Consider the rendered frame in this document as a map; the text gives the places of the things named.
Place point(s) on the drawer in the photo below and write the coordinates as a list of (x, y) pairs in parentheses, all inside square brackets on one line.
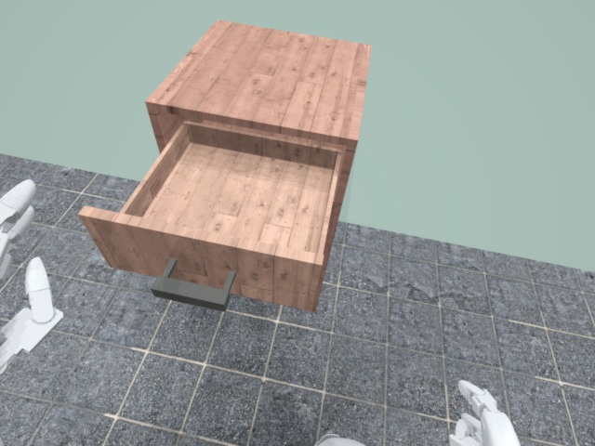
[(218, 199)]

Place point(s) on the handle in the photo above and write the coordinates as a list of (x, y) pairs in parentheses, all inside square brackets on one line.
[(192, 293)]

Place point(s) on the left robot hand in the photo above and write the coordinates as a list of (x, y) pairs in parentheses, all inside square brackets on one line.
[(29, 327)]

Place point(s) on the cabinet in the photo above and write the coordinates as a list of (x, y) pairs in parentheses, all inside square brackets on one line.
[(274, 83)]

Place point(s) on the right robot hand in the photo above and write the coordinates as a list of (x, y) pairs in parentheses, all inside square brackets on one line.
[(495, 428)]

